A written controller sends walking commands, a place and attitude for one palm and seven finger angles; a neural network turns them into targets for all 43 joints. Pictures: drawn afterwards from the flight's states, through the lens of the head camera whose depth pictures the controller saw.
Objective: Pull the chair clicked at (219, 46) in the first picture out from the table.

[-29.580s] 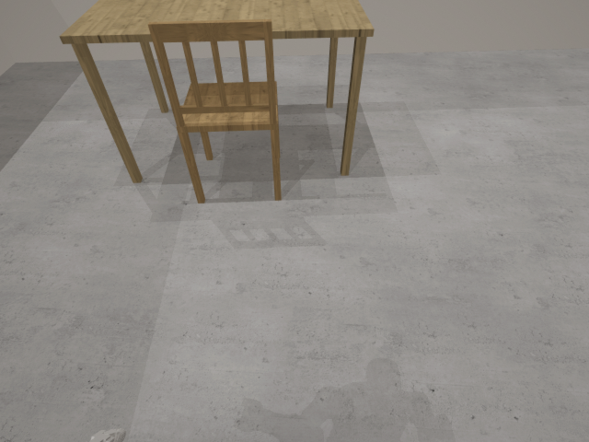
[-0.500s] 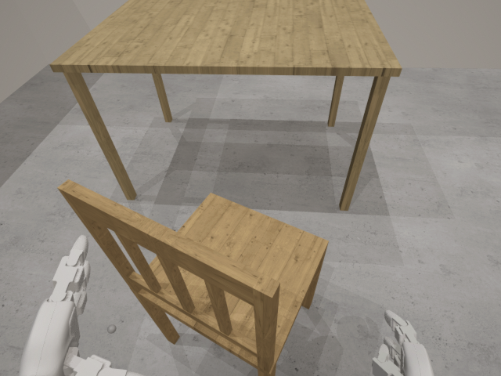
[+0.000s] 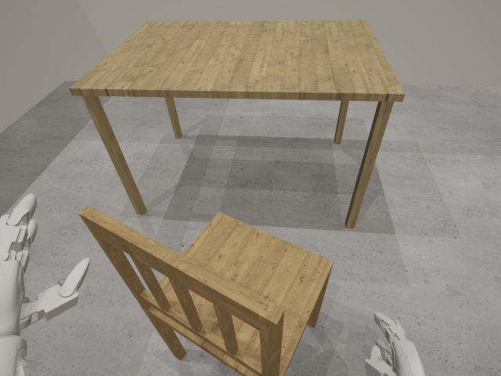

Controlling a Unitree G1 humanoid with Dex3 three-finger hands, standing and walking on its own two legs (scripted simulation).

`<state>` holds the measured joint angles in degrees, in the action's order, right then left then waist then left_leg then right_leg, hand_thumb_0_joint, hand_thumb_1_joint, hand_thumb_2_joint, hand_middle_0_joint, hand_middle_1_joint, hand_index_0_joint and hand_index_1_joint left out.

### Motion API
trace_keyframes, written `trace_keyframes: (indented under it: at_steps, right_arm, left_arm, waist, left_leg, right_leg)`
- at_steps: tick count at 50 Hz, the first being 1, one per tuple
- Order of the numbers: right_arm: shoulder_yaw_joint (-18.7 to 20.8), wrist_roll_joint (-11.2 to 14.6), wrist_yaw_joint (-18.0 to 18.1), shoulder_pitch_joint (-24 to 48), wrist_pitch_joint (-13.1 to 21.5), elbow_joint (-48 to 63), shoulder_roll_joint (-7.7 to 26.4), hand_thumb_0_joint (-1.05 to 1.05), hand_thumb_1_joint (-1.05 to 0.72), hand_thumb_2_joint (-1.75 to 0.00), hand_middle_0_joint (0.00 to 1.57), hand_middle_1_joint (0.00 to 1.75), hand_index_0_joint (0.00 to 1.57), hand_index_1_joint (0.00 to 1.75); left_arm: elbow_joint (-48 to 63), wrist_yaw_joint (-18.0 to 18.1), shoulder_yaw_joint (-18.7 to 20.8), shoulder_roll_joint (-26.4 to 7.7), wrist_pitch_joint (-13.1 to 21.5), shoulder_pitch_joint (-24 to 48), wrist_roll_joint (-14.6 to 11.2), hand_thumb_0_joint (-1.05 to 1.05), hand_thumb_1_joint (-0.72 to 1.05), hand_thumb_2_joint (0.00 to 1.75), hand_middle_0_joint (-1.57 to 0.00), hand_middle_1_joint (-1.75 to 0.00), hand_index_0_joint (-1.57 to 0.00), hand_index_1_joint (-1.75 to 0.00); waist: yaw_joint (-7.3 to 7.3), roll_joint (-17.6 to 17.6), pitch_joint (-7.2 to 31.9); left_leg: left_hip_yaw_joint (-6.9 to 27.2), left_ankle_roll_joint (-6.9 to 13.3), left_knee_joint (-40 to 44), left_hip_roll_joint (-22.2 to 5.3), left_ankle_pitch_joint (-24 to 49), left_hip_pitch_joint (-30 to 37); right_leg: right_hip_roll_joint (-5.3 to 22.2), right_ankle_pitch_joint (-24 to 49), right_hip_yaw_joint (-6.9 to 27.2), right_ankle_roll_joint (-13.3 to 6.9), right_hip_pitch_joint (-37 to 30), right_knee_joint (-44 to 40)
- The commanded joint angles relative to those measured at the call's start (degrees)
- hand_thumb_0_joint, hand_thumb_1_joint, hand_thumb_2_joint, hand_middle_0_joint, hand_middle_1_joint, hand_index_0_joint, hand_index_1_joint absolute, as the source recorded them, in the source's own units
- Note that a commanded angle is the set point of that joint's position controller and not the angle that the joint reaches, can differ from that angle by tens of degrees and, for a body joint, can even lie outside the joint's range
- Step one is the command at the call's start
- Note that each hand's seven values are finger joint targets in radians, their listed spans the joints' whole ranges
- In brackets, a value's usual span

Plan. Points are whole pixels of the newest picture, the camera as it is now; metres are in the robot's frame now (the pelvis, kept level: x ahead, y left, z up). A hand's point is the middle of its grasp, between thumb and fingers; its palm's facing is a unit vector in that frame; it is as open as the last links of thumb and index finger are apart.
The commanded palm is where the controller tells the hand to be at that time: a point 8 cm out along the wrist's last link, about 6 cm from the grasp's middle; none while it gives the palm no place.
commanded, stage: draw the hand back to the body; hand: left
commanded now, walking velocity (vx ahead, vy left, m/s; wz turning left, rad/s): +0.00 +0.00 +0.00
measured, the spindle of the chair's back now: (187, 304) +0.28 +0.18 -0.12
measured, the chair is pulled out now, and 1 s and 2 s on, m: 0.59 0.59 0.59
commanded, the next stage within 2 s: step back with the hand held close in 0.46 s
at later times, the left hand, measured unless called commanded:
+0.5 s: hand (55, 263) +0.19 +0.26 +0.17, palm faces +0.47 -0.77 -0.44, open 7.5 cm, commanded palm +0.15 +0.30 +0.18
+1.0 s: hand (30, 300) +0.15 +0.27 +0.16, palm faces +0.38 -0.74 -0.56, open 7.4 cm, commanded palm +0.10 +0.30 +0.18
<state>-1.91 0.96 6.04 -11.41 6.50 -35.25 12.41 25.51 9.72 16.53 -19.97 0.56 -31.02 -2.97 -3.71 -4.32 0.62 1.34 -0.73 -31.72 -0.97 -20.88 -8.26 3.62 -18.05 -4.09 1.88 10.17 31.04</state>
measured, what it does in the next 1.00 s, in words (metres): stands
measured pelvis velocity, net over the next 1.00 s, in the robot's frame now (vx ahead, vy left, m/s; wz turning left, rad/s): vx -0.04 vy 0.00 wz -0.01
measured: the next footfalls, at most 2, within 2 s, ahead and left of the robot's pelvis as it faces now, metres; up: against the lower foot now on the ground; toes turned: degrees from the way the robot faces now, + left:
right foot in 1.96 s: -0.11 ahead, -0.14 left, +0.00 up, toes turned +1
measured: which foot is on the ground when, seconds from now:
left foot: down 0.00-1.00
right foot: down 0.00-1.00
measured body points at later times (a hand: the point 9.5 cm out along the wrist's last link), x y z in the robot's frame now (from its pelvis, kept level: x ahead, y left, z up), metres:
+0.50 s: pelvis +0.01 +0.00 +0.01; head -0.01 -0.03 +0.46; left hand +0.16 +0.30 +0.19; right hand +0.19 -0.23 -0.08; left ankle -0.04 +0.13 -0.73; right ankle -0.01 -0.14 -0.73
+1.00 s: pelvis -0.04 +0.00 +0.00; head -0.02 -0.01 +0.45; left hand +0.12 +0.30 +0.20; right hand +0.14 -0.23 -0.09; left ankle -0.04 +0.13 -0.73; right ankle -0.01 -0.14 -0.73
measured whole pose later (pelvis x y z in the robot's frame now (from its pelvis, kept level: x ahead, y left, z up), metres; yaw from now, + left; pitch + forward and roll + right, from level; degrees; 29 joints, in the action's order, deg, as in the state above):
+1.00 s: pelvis -0.04 +0.00 +0.00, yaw -1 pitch +0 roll +0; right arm 0.5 0.8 6.0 -9.6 0.2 -33.5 12.6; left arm 29.5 8.9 22.7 -25.1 6.6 -34.7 -2.7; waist -2.0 -2.2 -2.4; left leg 0.3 -0.3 -28.4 0.1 -14.6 -13.9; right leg 4.5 -12.0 -2.9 2.2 16.4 28.5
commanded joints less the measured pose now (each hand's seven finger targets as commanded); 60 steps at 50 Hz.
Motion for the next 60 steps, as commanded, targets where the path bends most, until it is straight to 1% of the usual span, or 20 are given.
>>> trace_keyframes:
  at_steps: [1,4,7,10,16,21,26,28,29,30,31,32,35,37,40,41,46,51,56,60]
  right_arm:
    - [2.5,-0.1,0.1,7.5,3.1,7.8,5.8,0.00,-0.90,-0.90,0.20,0.30,0.20,0.30]
    - [2.6,-0.2,0.0,7.3,3.0,7.3,6.0,0.00,-0.90,-0.90,0.20,0.30,0.20,0.30]
    - [2.8,-0.1,-0.6,7.6,2.0,6.7,5.9,0.00,-0.90,-0.90,0.20,0.30,0.20,0.30]
    - [3.4,-0.1,-0.9,8.0,1.2,6.9,6.5,0.00,-0.90,-0.90,0.20,0.30,0.20,0.30]
    - [3.3,-0.5,-1.0,8.1,2.1,7.0,6.2,0.00,-0.90,-0.90,0.20,0.30,0.20,0.30]
    - [3.1,-0.2,-0.7,8.1,2.2,6.6,6.0,0.00,-0.90,-0.90,0.20,0.30,0.20,0.30]
    - [3.3,-0.2,-0.7,8.4,1.2,6.3,6.2,0.00,-0.90,-0.90,0.20,0.30,0.20,0.30]
    - [3.4,-0.1,-0.8,8.5,1.0,6.6,6.4,0.00,-0.90,-0.90,0.20,0.30,0.20,0.30]
    - [3.1,-0.3,-1.0,8.7,1.4,7.2,6.5,0.00,-0.90,-0.90,0.20,0.30,0.20,0.30]
    - [3.8,0.5,-1.1,7.3,0.4,9.0,7.7,0.00,-0.90,-0.90,0.20,0.30,0.20,0.30]
    - [3.3,0.2,-0.9,6.8,-0.1,8.2,6.8,0.00,-0.90,-0.90,0.20,0.30,0.20,0.30]
    - [3.5,0.0,-0.8,8.0,-0.4,7.9,6.4,0.00,-0.90,-0.90,0.20,0.30,0.20,0.30]
    - [4.0,-0.5,-1.1,8.2,-2.4,9.4,6.6,0.00,-0.90,-0.90,0.20,0.30,0.20,0.30]
    - [4.1,-0.6,-1.1,8.4,-3.3,10.3,6.6,0.00,-0.90,-0.90,0.20,0.30,0.20,0.30]
    - [4.6,-0.3,-0.8,8.8,-4.1,11.4,6.4,0.00,-0.90,-0.90,0.20,0.30,0.20,0.30]
    - [4.6,-0.3,-0.5,8.9,-4.1,11.7,6.5,0.00,-0.90,-0.90,0.20,0.30,0.20,0.30]
    - [4.7,0.0,0.5,8.4,-3.6,11.3,6.4,0.00,-0.90,-0.90,0.20,0.30,0.20,0.30]
    - [4.9,-0.2,0.8,7.5,-2.7,10.1,6.8,0.00,-0.90,-0.90,0.20,0.30,0.20,0.30]
    - [4.8,-0.2,0.4,6.8,-1.9,9.7,7.3,0.00,-0.90,-0.90,0.20,0.30,0.20,0.30]
    - [4.4,-0.4,0.1,6.5,-1.3,10.2,7.0,0.00,-0.90,-0.90,0.20,0.30,0.20,0.30]
  left_arm:
    - [12.1,0.7,10.1,-12.3,4.0,7.6,0.0,0.00,0.79,0.85,-0.19,-0.28,-0.19,-0.28]
    - [11.3,0.8,12.6,-13.7,4.4,9.1,-0.4,0.00,0.90,0.90,-0.20,-0.30,-0.20,-0.30]
    - [5.6,-0.3,9.2,-8.9,3.5,5.7,-0.6,0.00,0.90,0.90,-0.20,-0.30,-0.20,-0.30]
    - [5.5,-0.7,8.9,-9.1,3.7,5.8,-0.7,0.00,0.90,0.90,-0.20,-0.30,-0.20,-0.30]
    - [13.5,-0.3,11.5,-13.4,4.3,7.1,-0.1,0.00,0.90,0.90,-0.20,-0.30,-0.20,-0.30]
    - [12.7,0.2,10.8,-12.2,3.7,7.5,0.0,0.00,0.90,0.90,-0.20,-0.30,-0.20,-0.30]
    - [6.5,-0.4,9.2,-9.5,3.3,7.9,-0.4,0.00,0.90,0.90,-0.20,-0.30,-0.20,-0.30]
    - [6.9,-0.6,9.3,-10.0,3.6,8.2,-0.4,0.00,0.90,0.90,-0.20,-0.30,-0.20,-0.30]
    - [10.0,-1.0,6.4,-8.1,4.1,9.9,-0.4,0.00,0.90,0.90,-0.20,-0.30,-0.20,-0.30]
    - [14.7,-0.6,16.3,-19.3,7.3,18.4,-0.6,0.00,0.90,0.90,-0.20,-0.30,-0.20,-0.30]
    - [13.3,-0.9,16.1,-18.9,8.3,18.9,-0.1,0.00,0.90,0.90,-0.20,-0.30,-0.20,-0.30]
    - [9.3,-1.0,13.1,-14.6,8.1,11.7,-0.1,0.00,0.90,0.90,-0.20,-0.30,-0.20,-0.30]
    - [8.1,-1.2,10.6,-10.4,7.7,1.4,0.4,0.00,0.90,0.90,-0.20,-0.30,-0.20,-0.30]
    - [10.9,-0.9,11.8,-11.4,8.2,-1.4,0.6,0.00,0.90,0.90,-0.20,-0.30,-0.20,-0.30]
    - [14.3,-0.3,13.7,-13.4,8.7,-3.8,0.6,0.00,0.90,0.90,-0.20,-0.30,-0.20,-0.30]
    - [16.4,-0.1,14.7,-15.0,9.0,-3.1,0.5,0.00,0.90,0.90,-0.20,-0.30,-0.20,-0.30]
    - [16.7,0.6,15.4,-15.9,9.7,-2.2,-0.1,0.00,0.90,0.90,-0.20,-0.30,-0.20,-0.30]
    - [11.1,1.0,13.8,-14.0,9.5,-0.2,0.2,0.00,0.90,0.90,-0.20,-0.30,-0.20,-0.30]
    - [11.8,1.5,12.8,-14.2,9.9,2.3,0.9,0.00,0.90,0.90,-0.20,-0.30,-0.20,-0.30]
    - [14.1,2.2,13.1,-15.0,10.8,3.0,1.2,0.00,0.90,0.90,-0.20,-0.30,-0.20,-0.30]
  waist:
    - [0.20,-1.5,2.4]
    - [0.00,1.1,3.7]
    - [0.28,2.5,0.9]
    - [0.28,4.6,1.0]
    - [-0.41,-1.8,7.3]
    - [0.09,-1.2,3.4]
    - [0.48,3.1,-1.1]
    - [0.28,2.8,-0.3]
    - [0.47,1.9,1.5]
    - [1.67,1.7,-2.5]
    - [2.12,1.3,-1.8]
    - [2.14,2.7,-2.7]
    - [2.06,2.5,3.8]
    - [1.99,0.1,7.7]
    - [1.88,1.7,10.9]
    - [1.97,-0.1,11.2]
    - [1.97,-0.6,9.1]
    - [2.15,2.5,4.7]
    - [2.40,5.6,2.1]
    - [2.44,7.3,1.7]
  left_leg:
    - [0.1,1.0,7.1,-0.3,20.8,0.0]
    - [0.0,1.2,7.8,-0.4,23.7,1.4]
    - [-0.4,1.3,8.3,-0.5,24.3,1.1]
    - [-0.9,1.7,8.6,-0.6,23.4,1.3]
    - [-0.8,1.4,8.3,-0.3,27.6,3.9]
    - [-0.5,1.0,8.8,-0.6,26.8,3.0]
    - [-0.9,1.4,9.5,-0.9,23.1,1.8]
    - [-0.8,1.5,9.7,-0.9,22.0,2.0]
    - [-0.8,1.7,9.7,-0.7,22.1,2.9]
    - [0.3,2.6,7.5,-2.7,19.0,-1.3]
    - [1.1,2.3,7.5,-2.4,17.1,-2.1]
    - [0.9,2.3,7.0,-2.6,17.9,-2.0]
    - [1.1,2.2,6.8,-3.4,27.2,-0.2]
    - [1.5,2.2,7.3,-4.0,31.5,0.1]
    - [2.2,2.2,6.9,-4.7,32.9,-0.8]
    - [2.6,2.2,7.4,-4.8,32.9,-1.4]
    - [3.3,2.2,8.2,-5.3,27.5,-5.3]
    - [3.0,2.2,8.3,-4.5,15.7,-9.6]
    - [1.9,2.3,5.8,-2.3,0.8,-11.9]
    - [1.6,2.4,2.9,-1.7,-4.3,-12.0]
  right_leg:
    - [-1.1,16.3,0.2,-3.2,-4.0,-5.9]
    - [-1.3,18.7,0.0,-3.0,-5.9,-6.0]
    - [-1.4,19.3,-0.2,-2.8,-5.3,-7.0]
    - [-1.3,19.3,-0.1,-2.5,-5.4,-7.6]
    - [-1.0,22.7,0.7,-2.8,-9.2,-7.5]
    - [-1.3,21.2,0.3,-3.0,-7.7,-8.0]
    - [-1.4,18.6,0.1,-2.8,-5.3,-8.9]
    - [-1.3,17.4,0.2,-2.7,-5.4,-8.6]
    - [-1.0,17.3,0.4,-2.6,-5.8,-8.6]
    - [2.0,20.7,5.8,-2.5,-1.1,-11.1]
    - [3.4,21.6,5.9,-3.2,-2.0,-10.8]
    - [3.9,22.3,5.8,-3.3,-0.5,-10.6]
    - [3.5,26.6,3.8,-2.6,-3.1,-7.1]
    - [3.2,27.1,3.1,-2.4,-4.7,-5.1]
    - [2.8,26.1,2.8,-2.1,-5.0,-3.5]
    - [2.8,25.7,2.8,-2.2,-5.0,-2.8]
    - [2.3,21.4,3.3,-1.9,-2.9,-2.2]
    - [2.7,14.4,5.5,-2.2,0.6,-5.3]
    - [4.9,-1.6,8.8,-3.6,6.5,-11.5]
    - [6.1,-13.2,9.4,-4.2,11.4,-14.4]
